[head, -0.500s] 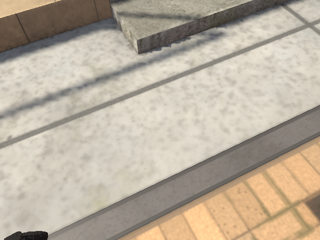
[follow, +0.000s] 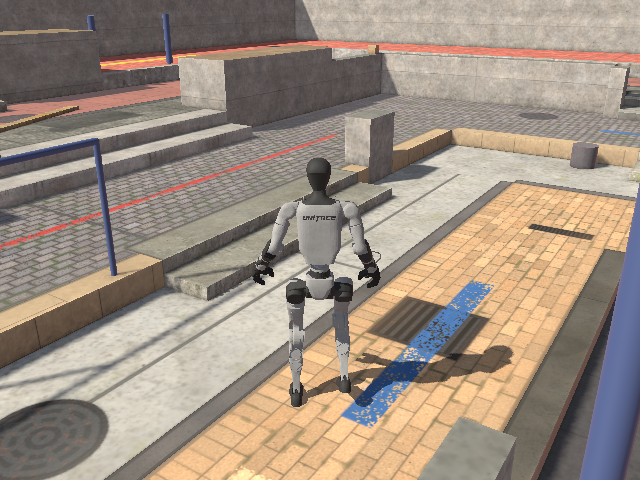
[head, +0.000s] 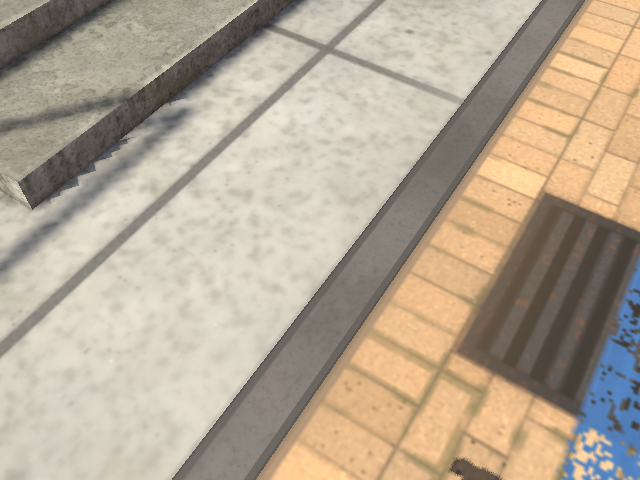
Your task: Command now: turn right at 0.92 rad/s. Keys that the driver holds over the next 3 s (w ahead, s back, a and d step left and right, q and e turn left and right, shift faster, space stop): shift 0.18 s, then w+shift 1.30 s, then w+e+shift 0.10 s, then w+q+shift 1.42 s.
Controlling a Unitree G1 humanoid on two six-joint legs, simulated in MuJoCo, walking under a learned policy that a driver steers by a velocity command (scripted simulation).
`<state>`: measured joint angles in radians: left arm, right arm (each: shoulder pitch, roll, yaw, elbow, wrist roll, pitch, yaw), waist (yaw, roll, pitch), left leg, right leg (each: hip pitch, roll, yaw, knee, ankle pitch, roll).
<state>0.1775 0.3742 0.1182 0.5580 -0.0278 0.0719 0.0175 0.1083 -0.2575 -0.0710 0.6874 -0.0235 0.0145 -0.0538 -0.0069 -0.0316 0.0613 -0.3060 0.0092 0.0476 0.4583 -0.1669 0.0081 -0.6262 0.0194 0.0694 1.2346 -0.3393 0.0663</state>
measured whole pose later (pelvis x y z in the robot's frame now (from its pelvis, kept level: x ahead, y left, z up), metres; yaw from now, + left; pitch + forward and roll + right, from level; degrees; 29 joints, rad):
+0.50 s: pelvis +0.06 -0.05 +0.02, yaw -11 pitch +2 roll +2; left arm 0.44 0.26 0.04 0.73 0.02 -0.05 -0.02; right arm 0.19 -0.32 -0.09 0.77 -0.04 0.01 0.06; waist 0.03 0.03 -0.07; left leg -0.70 0.09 0.02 0.94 -0.06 -0.06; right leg -0.05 0.00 0.06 0.26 -0.25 -0.04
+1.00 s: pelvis +0.40 -0.03 +0.00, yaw -11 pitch +2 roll +1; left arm 0.12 0.27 0.01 0.72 0.04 -0.04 -0.07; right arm 0.53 -0.24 -0.03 0.91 -0.01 -0.09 0.03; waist -0.05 -0.05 -0.01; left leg 0.07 -0.09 0.08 0.19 -0.30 0.07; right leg -0.78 -0.11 -0.02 0.93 -0.01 -0.06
